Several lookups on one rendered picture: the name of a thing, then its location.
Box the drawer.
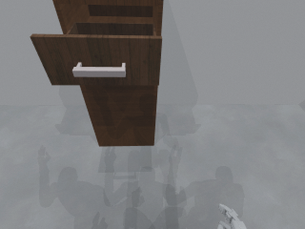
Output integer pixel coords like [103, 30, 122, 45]
[30, 22, 162, 86]

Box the right robot hand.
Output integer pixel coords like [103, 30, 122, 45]
[217, 203, 247, 229]

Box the cabinet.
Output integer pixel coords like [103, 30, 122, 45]
[52, 0, 164, 147]

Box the handle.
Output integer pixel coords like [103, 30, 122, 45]
[72, 62, 126, 77]

